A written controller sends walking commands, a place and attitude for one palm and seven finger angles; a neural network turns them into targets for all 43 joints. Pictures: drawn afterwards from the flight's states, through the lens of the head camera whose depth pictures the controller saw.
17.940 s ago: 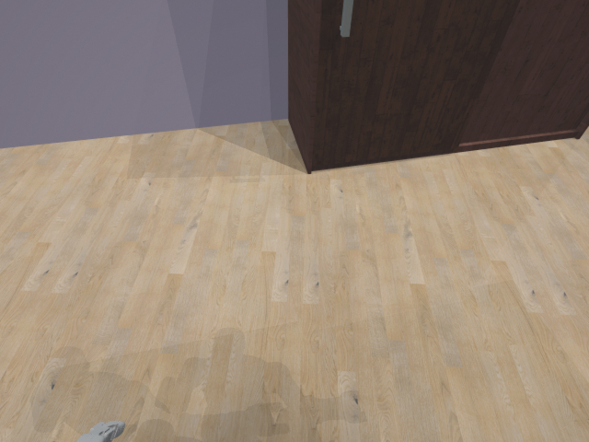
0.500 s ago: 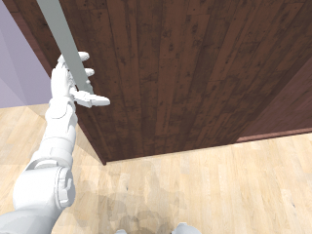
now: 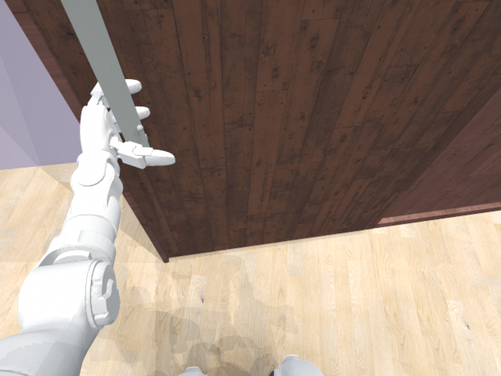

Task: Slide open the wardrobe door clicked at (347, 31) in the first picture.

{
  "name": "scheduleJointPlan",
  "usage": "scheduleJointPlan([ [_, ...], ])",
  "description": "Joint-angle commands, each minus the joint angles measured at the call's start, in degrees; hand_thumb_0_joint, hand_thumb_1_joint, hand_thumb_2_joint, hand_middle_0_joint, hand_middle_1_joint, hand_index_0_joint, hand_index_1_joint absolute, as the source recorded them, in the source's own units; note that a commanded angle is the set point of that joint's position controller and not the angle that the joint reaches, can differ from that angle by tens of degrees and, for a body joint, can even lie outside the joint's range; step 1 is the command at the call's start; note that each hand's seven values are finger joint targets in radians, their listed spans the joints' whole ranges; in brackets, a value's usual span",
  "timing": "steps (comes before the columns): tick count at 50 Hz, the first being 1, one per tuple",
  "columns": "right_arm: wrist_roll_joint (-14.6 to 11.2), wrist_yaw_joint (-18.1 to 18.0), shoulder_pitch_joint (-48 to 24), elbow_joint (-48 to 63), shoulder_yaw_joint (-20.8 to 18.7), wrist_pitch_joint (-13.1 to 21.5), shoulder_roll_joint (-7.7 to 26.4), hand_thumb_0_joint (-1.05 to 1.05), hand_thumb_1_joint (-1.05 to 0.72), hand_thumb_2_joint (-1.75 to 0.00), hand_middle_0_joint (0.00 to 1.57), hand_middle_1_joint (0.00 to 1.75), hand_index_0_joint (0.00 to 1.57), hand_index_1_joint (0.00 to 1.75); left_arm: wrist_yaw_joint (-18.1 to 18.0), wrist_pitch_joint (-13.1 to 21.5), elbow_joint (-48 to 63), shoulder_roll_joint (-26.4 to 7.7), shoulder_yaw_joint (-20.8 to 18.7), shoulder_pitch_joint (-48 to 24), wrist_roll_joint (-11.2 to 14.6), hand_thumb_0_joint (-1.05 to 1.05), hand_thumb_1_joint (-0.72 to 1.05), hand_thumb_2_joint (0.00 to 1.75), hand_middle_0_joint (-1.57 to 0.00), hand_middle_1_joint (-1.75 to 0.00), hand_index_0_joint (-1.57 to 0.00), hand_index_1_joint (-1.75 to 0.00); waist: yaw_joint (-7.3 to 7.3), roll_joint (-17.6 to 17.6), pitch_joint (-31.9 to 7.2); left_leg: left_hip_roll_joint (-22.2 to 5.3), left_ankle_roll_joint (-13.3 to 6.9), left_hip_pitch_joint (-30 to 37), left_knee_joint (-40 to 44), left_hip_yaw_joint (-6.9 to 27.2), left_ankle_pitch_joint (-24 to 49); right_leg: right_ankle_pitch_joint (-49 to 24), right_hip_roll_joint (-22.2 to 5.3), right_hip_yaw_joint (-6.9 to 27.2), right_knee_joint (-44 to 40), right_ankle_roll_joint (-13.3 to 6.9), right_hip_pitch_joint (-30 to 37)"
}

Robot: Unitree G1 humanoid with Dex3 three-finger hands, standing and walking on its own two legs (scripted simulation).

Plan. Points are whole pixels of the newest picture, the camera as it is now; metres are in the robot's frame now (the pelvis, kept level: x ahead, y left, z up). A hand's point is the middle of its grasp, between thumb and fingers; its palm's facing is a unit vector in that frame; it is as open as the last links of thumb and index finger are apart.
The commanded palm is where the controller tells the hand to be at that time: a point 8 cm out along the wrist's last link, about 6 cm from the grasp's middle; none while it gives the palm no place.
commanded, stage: slide the fingers in behind the handle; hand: left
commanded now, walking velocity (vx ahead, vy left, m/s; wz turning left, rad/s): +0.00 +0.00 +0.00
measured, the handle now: (119, 85) +0.53 +0.18 +0.15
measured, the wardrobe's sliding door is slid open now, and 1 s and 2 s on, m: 0.00 0.00 0.00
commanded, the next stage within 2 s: grip the handle and tug to test in 0.16 s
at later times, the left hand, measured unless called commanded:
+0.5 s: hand (138, 128) +0.49 +0.16 +0.10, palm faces +0.08 -1.00 +0.01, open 12.6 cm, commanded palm +0.45 +0.20 +0.10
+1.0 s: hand (140, 128) +0.49 +0.15 +0.10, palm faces +0.11 -0.99 +0.00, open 6.0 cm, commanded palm +0.45 +0.20 +0.10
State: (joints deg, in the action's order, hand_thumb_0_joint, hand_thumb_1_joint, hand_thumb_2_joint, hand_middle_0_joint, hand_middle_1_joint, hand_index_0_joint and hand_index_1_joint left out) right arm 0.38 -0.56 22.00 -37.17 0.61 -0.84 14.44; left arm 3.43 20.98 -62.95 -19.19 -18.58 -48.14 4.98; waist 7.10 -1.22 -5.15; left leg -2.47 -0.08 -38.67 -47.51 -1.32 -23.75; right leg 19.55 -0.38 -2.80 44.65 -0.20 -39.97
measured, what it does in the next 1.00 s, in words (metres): stands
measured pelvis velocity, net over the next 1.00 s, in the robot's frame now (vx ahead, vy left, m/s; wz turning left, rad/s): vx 0.00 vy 0.00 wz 0.00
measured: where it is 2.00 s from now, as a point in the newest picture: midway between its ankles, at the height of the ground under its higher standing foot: outside the picture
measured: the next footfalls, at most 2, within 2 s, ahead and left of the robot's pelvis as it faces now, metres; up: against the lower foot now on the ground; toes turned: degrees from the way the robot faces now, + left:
none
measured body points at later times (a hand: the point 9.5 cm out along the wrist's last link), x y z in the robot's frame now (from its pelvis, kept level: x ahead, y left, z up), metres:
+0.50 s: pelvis +0.00 +0.01 +0.00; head +0.08 +0.02 +0.44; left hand +0.48 +0.21 +0.10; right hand +0.03 -0.25 -0.12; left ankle -0.01 +0.12 -0.70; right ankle +0.02 -0.12 -0.70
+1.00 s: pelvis +0.00 +0.00 +0.00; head +0.09 +0.00 +0.44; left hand +0.47 +0.21 +0.10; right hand +0.03 -0.26 -0.12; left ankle -0.01 +0.12 -0.70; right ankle +0.02 -0.12 -0.70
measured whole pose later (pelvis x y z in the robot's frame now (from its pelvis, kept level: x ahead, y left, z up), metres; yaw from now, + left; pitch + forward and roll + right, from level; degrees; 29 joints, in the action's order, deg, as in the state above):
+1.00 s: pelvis +0.00 +0.00 +0.00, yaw +0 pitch +15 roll -1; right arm 0.6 -0.1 22.0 -37.6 0.2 -1.0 14.3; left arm 1.4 20.9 -61.3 -17.9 -17.3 -47.4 5.1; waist 6.4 -1.6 -5.4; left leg -2.3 0.0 -38.7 -47.7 -1.0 -24.0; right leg 19.9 -0.4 -3.0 44.8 -0.2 -39.8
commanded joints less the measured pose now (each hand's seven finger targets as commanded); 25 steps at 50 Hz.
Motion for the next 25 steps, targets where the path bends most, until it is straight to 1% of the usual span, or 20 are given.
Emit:
scheduleJointPlan([
  [1, 0.1, -0.3, 6.8, 4.2, -3.3, 1.7, 8.7, 0.0, -0.9, -0.9, 0.2, 0.3, 0.2, 0.3, -0.6, 4.9, 14.4, -11.5, -0.9, -25.7, 0.0, 0.0, -0.5, 0.3, -0.3, -1.2, -0.3, -1.2, -0.51, -2.6, -24.5, 2.5, -0.8, 11.8, 4.9, 1.6, 20.2, -20.6, 2.3, 0.8, -2.9, -1.0, 13.7],
  [2, 0.1, -0.1, 6.4, 4.4, -3.3, 1.8, 8.6, 0.0, -0.9, -0.9, 0.2, 0.3, 0.2, 0.3, -0.5, 4.7, 14.5, -9.2, 0.9, -25.5, 0.2, 0.0, -0.5, 0.3, -0.3, -1.2, -0.3, -1.2, 0.08, -3.8, -24.0, 2.4, -0.8, 12.5, 4.8, 1.3, 20.2, -20.5, 2.3, 0.9, -3.2, -0.9, 12.9],
  [3, 0.2, -0.2, 7.0, 4.2, -3.4, 1.8, 8.9, 0.0, -0.9, -0.9, 0.2, 0.3, 0.2, 0.3, -0.7, 4.9, 14.4, -11.1, -0.8, -25.5, 0.4, 0.0, -0.5, 0.3, -0.3, -1.2, -0.3, -1.2, -0.06, -1.4, -24.3, 2.3, -0.9, 12.3, 4.6, 1.7, 21.1, -21.0, 2.4, 0.6, -2.8, -1.0, 13.4],
  [4, 0.1, -0.2, 6.7, 4.2, -3.4, 1.6, 8.9, 0.0, -0.9, -0.9, 0.2, 0.3, 0.2, 0.3, -0.6, 4.5, 13.2, -10.8, -0.6, -24.3, 0.3, 0.0, -0.5, 0.3, -0.3, -1.2, -0.3, -1.2, -0.21, -1.5, -23.1, 2.3, -0.8, 11.6, 4.9, 1.4, 20.2, -20.5, 2.5, 0.7, -3.2, -0.9, 13.2],
  [5, 0.1, -0.2, 6.9, 4.1, -3.4, 1.5, 9.0, 0.0, -0.9, -0.9, 0.2, 0.3, 0.2, 0.3, -0.6, 4.4, 13.4, -10.9, -0.4, -25.2, 0.3, 0.0, -0.5, 0.3, -0.3, -1.2, -0.3, -1.2, 0.15, -0.2, -22.8, 2.2, -0.8, 11.0, 5.1, 1.6, 19.8, -20.3, 2.4, 0.5, -3.1, -0.8, 13.4],
  [6, 0.0, -0.2, 6.7, 4.1, -3.4, 1.5, 8.9, 0.0, -0.9, -0.9, 0.2, 0.3, 0.2, 0.3, -0.5, 3.9, 12.8, -9.8, 0.3, -25.5, 0.4, 0.0, -0.5, 0.3, -0.3, -1.2, -0.3, -1.2, 0.39, -1.1, -22.1, 2.4, -0.8, 10.8, 5.2, 1.4, 18.7, -19.4, 2.4, 0.6, -3.5, -0.8, 12.8],
  [7, 0.0, -0.2, 6.9, 4.0, -3.4, 1.4, 9.0, 0.0, -0.9, -0.9, 0.2, 0.3, 0.2, 0.3, -0.7, 3.9, 12.9, -10.9, -0.5, -25.9, 0.2, 0.0, -0.5, 0.3, -0.3, -1.2, -0.3, -1.2, 0.11, -0.6, -21.9, 2.3, -0.8, 10.4, 5.3, 1.6, 18.4, -19.2, 2.4, 0.6, -3.4, -0.9, 13.1],
  [8, 0.1, -0.3, 6.9, 4.2, -3.4, 1.4, 9.0, 0.0, -0.9, -0.9, 0.2, 0.3, 0.2, 0.3, -0.7, 3.9, 13.4, -10.7, -0.4, -25.9, 0.1, 0.0, -0.5, 0.3, -0.3, -1.2, -0.3, -1.2, 0.08, -2.2, -22.4, 2.4, -0.9, 11.2, 5.2, 1.4, 19.4, -19.7, 2.3, 0.7, -3.2, -1.0, 12.8],
  [9, 0.1, -0.3, 7.1, 4.1, -3.4, 1.3, 9.1, 0.0, -0.9, -0.9, 0.2, 0.3, 0.2, 0.3, -0.9, 3.9, 13.5, -12.1, -1.4, -25.8, 0.0, 0.0, -0.5, 0.3, -0.3, -1.2, -0.3, -1.2, -0.24, -2.0, -23.3, 2.3, -0.8, 11.5, 5.1, 1.7, 19.9, -19.8, 2.3, 0.6, -3.1, -1.0, 12.8],
  [10, 0.1, -0.3, 6.8, 4.0, -3.4, 1.3, 8.9, 0.0, -0.9, -0.9, 0.2, 0.3, 0.2, 0.3, -0.9, 4.0, 13.9, -11.6, -1.0, -26.2, 0.0, 0.0, -0.5, 0.3, -0.3, -1.2, -0.3, -1.2, 0.02, -2.7, -23.1, 2.3, -0.8, 11.7, 5.0, 1.5, 19.7, -19.7, 2.3, 0.7, -3.3, -0.9, 12.7],
  [12, 0.2, -0.2, 6.8, 4.2, -3.4, 1.5, 8.8, 0.0, -0.9, -0.9, 0.2, 0.3, 0.2, 0.3, -1.0, 4.5, 14.8, -11.3, -1.2, -25.2, 0.1, 0.0, -0.5, 0.3, -0.3, -1.2, -0.3, -1.2, -0.59, -2.1, -24.0, 2.3, -0.6, 12.1, 4.9, 1.7, 21.1, -20.6, 2.4, 0.6, -2.9, -1.0, 13.3],
  [13, 0.3, -0.2, 7.0, 4.3, -3.4, 1.4, 9.1, 0.0, -0.9, -0.9, 0.2, 0.3, 0.2, 0.3, -1.1, 4.7, 14.7, -11.6, -1.2, -25.1, 0.1, 0.0, -0.5, 0.3, -0.3, -1.2, -0.3, -1.2, -0.14, -1.1, -23.9, 2.1, -0.7, 12.5, 4.9, 2.0, 21.6, -20.3, 2.5, 0.3, -2.7, -1.0, 12.8],
  [15, 0.2, -0.1, 6.8, 3.9, -3.4, 1.5, 8.7, 0.0, -0.9, -0.9, 0.2, 0.3, 0.2, 0.3, -0.9, 4.7, 14.6, -8.9, 0.9, -26.2, 0.3, 0.0, -0.41, 0.34, -0.31, -1.21, -0.31, -1.21, 0.49, -2.2, -22.9, 2.0, -0.4, 13.2, 4.8, 2.1, 21.5, -19.6, 2.5, 0.2, -2.9, -0.9, 11.2],
  [16, 0.2, -0.1, 6.8, 3.7, -3.5, 1.5, 8.9, 0.0, -0.9, -0.9, 0.2, 0.3, 0.2, 0.3, -0.8, 4.7, 14.0, -9.7, 0.4, -26.0, 0.1, 0.0, -0.36, 0.36, -0.32, -1.22, -0.32, -1.22, 0.35, -2.0, -22.3, 1.9, -0.4, 12.6, 4.7, 2.1, 20.9, -19.2, 2.5, 0.3, -3.0, -1.0, 11.0],
  [18, 0.3, -0.2, 7.1, 3.7, -3.4, 1.5, 9.0, 0.0, -0.9, -0.9, 0.2, 0.3, 0.2, 0.3, -0.8, 4.3, 13.2, -8.8, 1.3, -27.1, 0.1, 0.0, -0.27, 0.4, -0.32, -1.23, -0.32, -1.23, 0.82, -1.6, -21.7, 2.0, -0.5, 12.7, 5.0, 2.4, 20.4, -18.3, 2.5, 0.0, -3.0, -1.0, 10.4],
  [19, 0.2, -0.1, 7.1, 3.7, -3.6, 1.5, 9.0, 0.0, -0.9, -0.9, 0.2, 0.3, 0.2, 0.3, -0.9, 4.4, 14.6, -10.2, 0.4, -27.2, -0.2, 0.0, -0.22, 0.42, -0.33, -1.24, -0.33, -1.24, 0.18, -4.2, -23.8, 1.9, -0.2, 14.0, 4.9, 2.5, 21.4, -18.4, 2.5, 0.1, -2.6, -1.1, 10.3],
  [20, 0.2, 0.0, 6.9, 3.8, -3.6, 1.5, 8.8, 0.0, -0.9, -0.9, 0.2, 0.3, 0.2, 0.3, -0.9, 4.3, 15.1, -8.8, 1.2, -26.4, 0.1, 0.0, -0.17, 0.44, -0.33, -1.25, -0.33, -1.25, 0.07, -4.3, -24.5, 1.9, -0.1, 14.8, 4.7, 2.5, 22.5, -19.1, 2.5, 0.1, -2.6, -1.1, 10.6],
  [23, 0.3, 0.0, 7.3, 3.9, -3.6, 1.4, 9.0, 0.0, -0.9, -0.9, 0.2, 0.3, 0.2, 0.3, -1.3, 4.0, 14.7, -9.4, 0.2, -24.9, 0.5, 0.0, -0.03, 0.5, -0.35, -1.27, -0.35, -1.27, -0.21, -2.0, -24.1, 1.8, -0.2, 14.2, 4.6, 2.6, 24.2, -20.2, 2.6, -0.2, -2.5, -1.1, 11.3],
  [24, 0.3, 0.1, 7.1, 3.9, -3.6, 1.4, 8.9, 0.0, -0.9, -0.9, 0.2, 0.3, 0.2, 0.3, -1.3, 4.1, 16.0, -8.7, 0.7, -25.3, 0.5, 0.0, 0.01, 0.52, -0.35, -1.27, -0.35, -1.27, -0.08, -2.7, -24.8, 1.6, 0.0, 14.9, 4.6, 2.7, 25.3, -20.7, 2.6, -0.2, -2.3, -1.0, 11.1],
  [25, 0.2, 0.3, 6.7, 4.2, -3.6, 1.4, 8.6, 0.0, -0.9, -0.9, 0.2, 0.3, 0.2, 0.3, -1.4, 3.8, 16.0, -7.6, 1.2, -24.0, 0.6, 0.0, 0.06, 0.54, -0.36, -1.28, -0.36, -1.28, -0.69, -3.4, -24.4, 1.8, 0.1, 14.8, 4.7, 2.4, 25.0, -20.4, 2.6, -0.2, -2.5, -1.1, 11.2],
])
